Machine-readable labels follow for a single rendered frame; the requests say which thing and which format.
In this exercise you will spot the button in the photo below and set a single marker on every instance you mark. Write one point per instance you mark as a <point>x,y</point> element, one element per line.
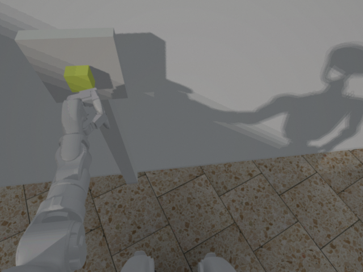
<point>79,78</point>

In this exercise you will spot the left robot hand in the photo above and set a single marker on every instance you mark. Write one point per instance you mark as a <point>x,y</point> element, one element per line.
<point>76,120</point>

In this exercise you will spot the robot right thigh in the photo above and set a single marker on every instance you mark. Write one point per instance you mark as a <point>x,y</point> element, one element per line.
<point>214,264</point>

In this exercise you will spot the panel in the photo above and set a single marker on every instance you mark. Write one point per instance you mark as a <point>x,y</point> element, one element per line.
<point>49,51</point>

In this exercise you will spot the left robot shin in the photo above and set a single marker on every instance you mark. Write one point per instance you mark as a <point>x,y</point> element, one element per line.
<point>139,253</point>

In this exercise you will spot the left robot upper arm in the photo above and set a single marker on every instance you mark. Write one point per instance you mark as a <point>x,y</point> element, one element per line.
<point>52,247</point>

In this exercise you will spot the left robot forearm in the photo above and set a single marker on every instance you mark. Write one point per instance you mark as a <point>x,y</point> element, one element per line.
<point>68,191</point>

